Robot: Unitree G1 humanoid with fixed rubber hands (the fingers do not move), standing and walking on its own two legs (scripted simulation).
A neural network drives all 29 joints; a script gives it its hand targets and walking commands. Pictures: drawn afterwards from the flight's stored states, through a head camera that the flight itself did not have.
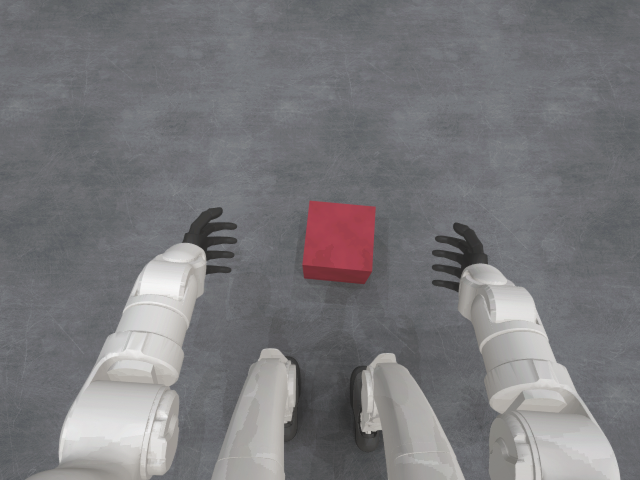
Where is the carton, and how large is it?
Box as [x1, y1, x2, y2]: [302, 201, 375, 283]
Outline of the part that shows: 309,201 302,263 304,277 364,283 371,272 375,207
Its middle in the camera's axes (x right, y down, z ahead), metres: +0.05 +0.00 +1.06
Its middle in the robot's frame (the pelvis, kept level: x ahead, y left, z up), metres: +0.57 -0.05 -0.60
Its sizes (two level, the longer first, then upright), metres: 0.176 0.175 0.156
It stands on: the floor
